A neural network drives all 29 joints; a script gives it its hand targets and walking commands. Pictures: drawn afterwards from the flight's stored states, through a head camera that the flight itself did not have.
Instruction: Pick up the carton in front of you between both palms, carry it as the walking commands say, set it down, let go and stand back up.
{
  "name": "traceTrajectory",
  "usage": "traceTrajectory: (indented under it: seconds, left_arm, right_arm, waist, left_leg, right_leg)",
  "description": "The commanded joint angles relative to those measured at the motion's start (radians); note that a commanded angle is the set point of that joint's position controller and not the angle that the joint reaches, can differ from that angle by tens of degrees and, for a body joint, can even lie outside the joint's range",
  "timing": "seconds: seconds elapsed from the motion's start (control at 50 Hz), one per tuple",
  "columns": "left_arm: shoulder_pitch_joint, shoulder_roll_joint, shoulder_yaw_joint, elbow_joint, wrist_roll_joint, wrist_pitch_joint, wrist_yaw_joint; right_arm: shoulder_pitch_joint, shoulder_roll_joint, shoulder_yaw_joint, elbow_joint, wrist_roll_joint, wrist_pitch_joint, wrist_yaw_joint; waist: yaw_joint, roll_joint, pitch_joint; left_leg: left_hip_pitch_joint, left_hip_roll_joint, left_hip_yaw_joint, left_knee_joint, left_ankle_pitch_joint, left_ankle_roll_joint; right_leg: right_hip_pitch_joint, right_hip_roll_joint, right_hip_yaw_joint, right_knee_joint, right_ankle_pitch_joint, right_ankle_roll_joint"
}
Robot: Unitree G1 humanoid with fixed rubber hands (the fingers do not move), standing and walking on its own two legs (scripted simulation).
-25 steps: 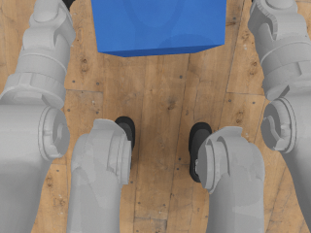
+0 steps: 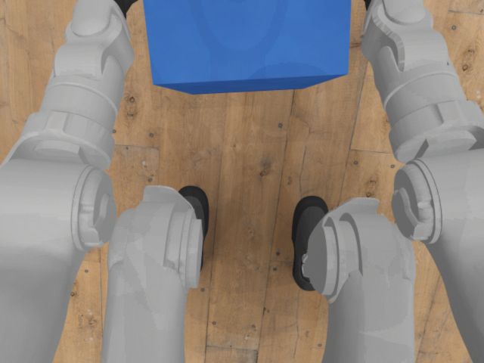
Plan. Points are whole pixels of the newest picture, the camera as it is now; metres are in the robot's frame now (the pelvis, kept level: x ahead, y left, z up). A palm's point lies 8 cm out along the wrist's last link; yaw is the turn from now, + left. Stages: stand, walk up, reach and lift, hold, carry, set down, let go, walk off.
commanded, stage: reach and lift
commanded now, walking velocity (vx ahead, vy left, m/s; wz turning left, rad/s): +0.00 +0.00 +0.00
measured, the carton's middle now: (245, 12) +0.55 +0.03 -0.25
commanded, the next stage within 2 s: none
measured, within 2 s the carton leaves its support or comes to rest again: leaves its support in 0.36 s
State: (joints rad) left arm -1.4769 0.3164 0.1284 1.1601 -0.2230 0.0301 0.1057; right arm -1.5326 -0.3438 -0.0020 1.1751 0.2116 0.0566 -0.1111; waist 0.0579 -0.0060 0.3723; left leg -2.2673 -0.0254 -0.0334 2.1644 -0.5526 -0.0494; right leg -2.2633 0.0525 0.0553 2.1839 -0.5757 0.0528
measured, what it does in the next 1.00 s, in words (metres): rises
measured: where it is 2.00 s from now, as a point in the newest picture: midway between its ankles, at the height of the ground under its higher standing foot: (248, 253)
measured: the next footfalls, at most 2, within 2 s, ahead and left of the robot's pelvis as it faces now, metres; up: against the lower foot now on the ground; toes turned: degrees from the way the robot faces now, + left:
none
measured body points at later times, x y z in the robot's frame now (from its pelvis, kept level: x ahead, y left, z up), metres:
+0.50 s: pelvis +0.01 +0.00 +0.00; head +0.35 +0.00 +0.29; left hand +0.54 +0.19 -0.13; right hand +0.57 -0.12 -0.14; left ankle +0.12 +0.13 -0.34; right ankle +0.11 -0.13 -0.34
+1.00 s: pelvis +0.00 +0.00 +0.12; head +0.26 +0.01 +0.49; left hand +0.50 +0.18 +0.06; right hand +0.52 -0.12 +0.06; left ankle +0.12 +0.13 -0.34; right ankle +0.11 -0.13 -0.34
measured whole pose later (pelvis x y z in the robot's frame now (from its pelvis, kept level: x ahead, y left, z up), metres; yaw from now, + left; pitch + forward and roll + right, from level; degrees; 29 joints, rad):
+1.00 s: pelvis +0.00 +0.00 +0.12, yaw +0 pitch +43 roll +0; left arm -1.06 0.01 0.51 0.68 0.23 0.39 0.04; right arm -1.10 -0.01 -0.47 0.74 -0.23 0.37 -0.06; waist 0.03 -0.02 -0.16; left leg -2.02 -0.10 -0.10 1.73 -0.46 -0.08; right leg -2.01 0.12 0.09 1.75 -0.49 0.07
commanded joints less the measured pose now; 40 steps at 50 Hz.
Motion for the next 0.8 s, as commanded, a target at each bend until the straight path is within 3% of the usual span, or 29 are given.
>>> traceTrajectory:
  seconds: [0.0,0.02,0.04,0.12,0.16,0.22,0.28,0.36,0.42,0.46,0.52,0.62,0.7,0.78]
  left_arm:
    - [-0.294,0.018,0.007,-0.090,0.025,-0.014,-0.002]
    - [-0.290,0.020,0.032,-0.086,0.049,-0.013,0.002]
    - [-0.364,-0.162,-0.039,-0.128,0.035,-0.007,-0.027]
    - [-0.551,-0.700,-0.105,-0.166,0.093,0.054,-0.180]
    - [-0.547,-0.828,-0.100,-0.204,0.120,0.088,-0.244]
    - [-0.537,-0.917,-0.112,-0.267,0.120,0.120,-0.292]
    - [-0.549,-0.973,-0.173,-0.353,0.079,0.137,-0.307]
    - [-0.552,-1.084,-0.276,-0.509,0.000,0.161,-0.293]
    - [-0.538,-1.142,-0.311,-0.603,0.003,0.203,-0.293]
    - [-0.500,-1.193,-0.338,-0.646,0.020,0.228,-0.278]
    - [-0.409,-1.234,-0.305,-0.601,0.079,0.266,-0.279]
    - [-0.308,-1.241,-0.118,-0.383,0.241,0.310,-0.311]
    - [-0.323,-1.235,-0.038,-0.344,0.306,0.312,-0.317]
    - [-0.334,-1.259,-0.032,-0.354,0.324,0.314,-0.322]
  right_arm:
    - [-0.320,0.020,0.000,-0.093,-0.019,-0.015,0.002]
    - [-0.318,0.015,-0.019,-0.090,-0.040,-0.014,-0.002]
    - [-0.382,0.202,0.038,-0.114,-0.027,-0.007,0.027]
    - [-0.502,0.753,0.073,-0.114,-0.091,0.035,0.176]
    - [-0.482,0.887,0.046,-0.141,-0.115,0.062,0.229]
    - [-0.457,0.987,0.034,-0.181,-0.121,0.088,0.264]
    - [-0.467,1.053,0.082,-0.262,-0.083,0.101,0.268]
    - [-0.529,1.141,0.196,-0.455,-0.014,0.109,0.243]
    - [-0.534,1.219,0.243,-0.591,-0.021,0.141,0.226]
    - [-0.492,1.266,0.264,-0.630,-0.035,0.166,0.213]
    - [-0.386,1.305,0.229,-0.577,-0.088,0.207,0.220]
    - [-0.266,1.307,0.018,-0.350,-0.243,0.253,0.259]
    - [-0.274,1.288,-0.084,-0.302,-0.313,0.258,0.272]
    - [-0.285,1.298,-0.107,-0.305,-0.333,0.260,0.279]
  waist:
    - [0.041,-0.062,-1.160]
    - [0.040,-0.061,-1.156]
    - [0.046,-0.060,-1.166]
    - [0.038,-0.067,-1.096]
    - [0.046,-0.070,-1.057]
    - [0.048,-0.070,-1.076]
    - [0.050,-0.062,-1.231]
    - [0.048,-0.057,-1.615]
    - [0.048,-0.061,-1.891]
    - [0.031,-0.062,-1.965]
    - [0.026,-0.053,-1.814]
    - [0.018,-0.038,-1.385]
    - [0.010,-0.028,-1.351]
    - [0.000,-0.015,-1.416]
  left_leg:
    - [0.572,-0.018,0.094,-0.163,0.284,-0.005]
    - [0.579,-0.022,0.097,-0.163,0.281,-0.007]
    - [0.589,-0.035,0.096,-0.162,0.287,0.002]
    - [0.543,-0.066,0.108,-0.136,0.252,0.009]
    - [0.507,-0.074,0.117,-0.132,0.241,0.016]
    - [0.498,-0.078,0.124,-0.123,0.284,0.023]
    - [0.561,-0.078,0.129,-0.111,0.377,0.023]
    - [0.750,-0.091,0.135,-0.107,0.565,0.012]
    - [0.832,-0.104,0.142,-0.127,0.642,0.006]
    - [0.833,-0.115,0.153,-0.157,0.626,-0.002]
    - [0.770,-0.129,0.154,-0.236,0.489,-0.001]
    - [0.583,-0.127,0.146,-0.381,0.179,0.010]
    - [0.605,-0.130,0.139,-0.462,0.127,0.019]
    - [0.673,-0.134,0.138,-0.522,0.116,0.018]
  right_leg:
    - [0.594,0.016,-0.087,-0.159,0.242,-0.007]
    - [0.597,0.020,-0.088,-0.161,0.241,-0.003]
    - [0.600,0.035,-0.087,-0.159,0.245,-0.009]
    - [0.535,0.068,-0.100,-0.134,0.224,-0.025]
    - [0.493,0.079,-0.117,-0.126,0.214,-0.029]
    - [0.467,0.085,-0.124,-0.120,0.253,-0.035]
    - [0.523,0.091,-0.129,-0.108,0.341,-0.038]
    - [0.696,0.103,-0.141,-0.106,0.500,-0.032]
    - [0.829,0.109,-0.141,-0.132,0.587,-0.025]
    - [0.851,0.120,-0.150,-0.166,0.588,-0.014]
    - [0.750,0.127,-0.156,-0.247,0.443,-0.010]
    - [0.549,0.127,-0.158,-0.392,0.147,-0.026]
    - [0.556,0.131,-0.152,-0.469,0.102,-0.037]
    - [0.622,0.132,-0.149,-0.529,0.100,-0.040]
